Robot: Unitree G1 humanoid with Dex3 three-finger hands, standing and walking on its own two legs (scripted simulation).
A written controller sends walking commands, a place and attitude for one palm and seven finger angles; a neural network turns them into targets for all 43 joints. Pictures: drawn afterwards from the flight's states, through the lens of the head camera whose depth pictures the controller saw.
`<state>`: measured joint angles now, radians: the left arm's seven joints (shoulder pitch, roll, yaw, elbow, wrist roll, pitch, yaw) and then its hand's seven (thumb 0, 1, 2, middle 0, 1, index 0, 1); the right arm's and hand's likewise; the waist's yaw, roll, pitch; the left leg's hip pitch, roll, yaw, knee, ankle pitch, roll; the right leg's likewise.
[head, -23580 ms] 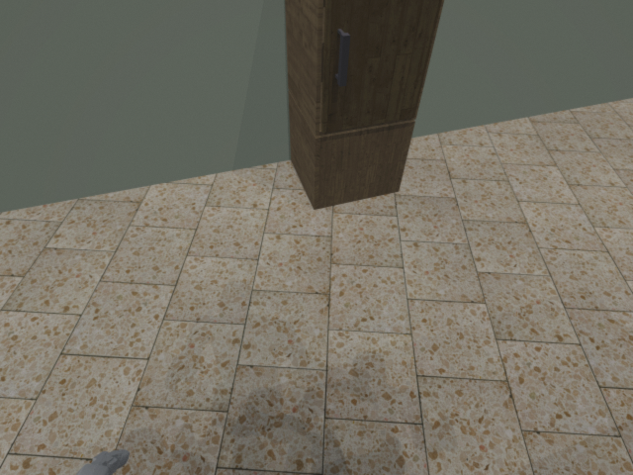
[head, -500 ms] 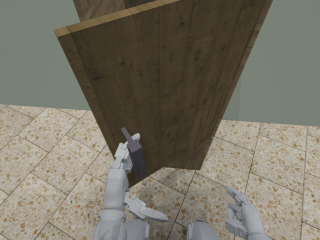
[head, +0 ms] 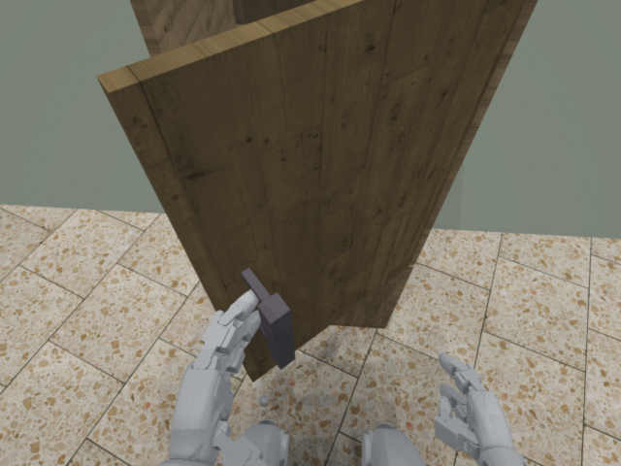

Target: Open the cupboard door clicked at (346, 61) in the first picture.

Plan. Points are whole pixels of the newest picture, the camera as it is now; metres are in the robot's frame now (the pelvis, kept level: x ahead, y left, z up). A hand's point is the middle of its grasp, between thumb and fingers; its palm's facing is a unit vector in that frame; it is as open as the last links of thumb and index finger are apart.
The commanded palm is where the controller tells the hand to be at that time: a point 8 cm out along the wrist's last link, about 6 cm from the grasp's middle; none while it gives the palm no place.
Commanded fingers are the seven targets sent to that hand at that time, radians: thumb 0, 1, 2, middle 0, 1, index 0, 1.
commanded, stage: slide the hand sideways off the handle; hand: left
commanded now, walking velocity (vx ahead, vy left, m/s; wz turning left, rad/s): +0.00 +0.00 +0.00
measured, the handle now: (268, 321) +0.28 +0.07 +0.05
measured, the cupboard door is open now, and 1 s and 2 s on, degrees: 41 41 41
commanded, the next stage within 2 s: draw the hand back to the body in 0.56 s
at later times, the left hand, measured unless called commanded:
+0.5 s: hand (208, 446) +0.15 +0.11 +0.06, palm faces +0.04 -1.00 -0.02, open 16.2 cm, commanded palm +0.10 +0.17 +0.06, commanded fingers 0.00 -0.50 0.30 -0.15 -0.30 -0.15 -0.30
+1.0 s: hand (154, 433) +0.15 +0.15 +0.11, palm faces +0.02 -1.00 -0.05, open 16.3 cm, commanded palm +0.12 +0.21 +0.12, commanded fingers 0.00 -0.50 0.30 -0.15 -0.30 -0.15 -0.30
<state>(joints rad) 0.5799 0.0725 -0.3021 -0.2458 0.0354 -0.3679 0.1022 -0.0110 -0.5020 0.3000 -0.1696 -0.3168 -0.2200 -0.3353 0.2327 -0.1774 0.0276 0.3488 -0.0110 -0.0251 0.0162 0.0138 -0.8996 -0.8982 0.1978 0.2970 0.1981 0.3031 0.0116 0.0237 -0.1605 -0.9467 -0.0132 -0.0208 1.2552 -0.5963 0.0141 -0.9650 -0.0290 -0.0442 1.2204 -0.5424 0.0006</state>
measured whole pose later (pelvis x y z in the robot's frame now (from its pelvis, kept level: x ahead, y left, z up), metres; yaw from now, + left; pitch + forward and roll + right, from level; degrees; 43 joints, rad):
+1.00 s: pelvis -0.01 -0.01 +0.02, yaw +1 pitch +11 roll -2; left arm 0.74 0.21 0.03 -0.43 -0.21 -0.24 -0.13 -0.01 -0.50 0.30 -0.15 -0.30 -0.15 -0.30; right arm 0.29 -0.19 0.01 0.36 0.06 -0.01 -0.08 0.01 -0.90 -0.90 0.20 0.30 0.20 0.30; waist 0.01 0.05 -0.17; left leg -0.82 0.00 -0.05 1.16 -0.55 0.00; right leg -0.82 -0.01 -0.07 1.10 -0.49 -0.01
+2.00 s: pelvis +0.03 -0.01 +0.10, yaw +1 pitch -3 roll +0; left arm 0.48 0.34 0.37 -0.44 -0.08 -0.05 0.14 0.01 0.79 0.86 -0.20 -0.30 -0.20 -0.30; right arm 0.20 -0.23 0.03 0.59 0.02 -0.11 -0.10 0.01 -0.90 -0.90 0.20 0.30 0.20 0.30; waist 0.06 0.07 -0.01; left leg -0.16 0.00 -0.03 0.53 -0.32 0.00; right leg -0.18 -0.01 -0.05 0.52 -0.29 -0.01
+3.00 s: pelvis -0.07 +0.00 +0.10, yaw +2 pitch -1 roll -2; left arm 0.54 0.38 0.41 -0.50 -0.02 -0.15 0.17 0.02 0.89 0.90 -0.21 -0.31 -0.21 -0.30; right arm 0.19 -0.22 0.00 0.55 0.01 -0.01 -0.09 0.01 -0.90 -0.90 0.20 0.30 0.20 0.30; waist 0.00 0.01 0.04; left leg -0.38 -0.01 -0.04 0.61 -0.24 0.03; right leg -0.35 -0.02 -0.06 0.49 -0.14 0.01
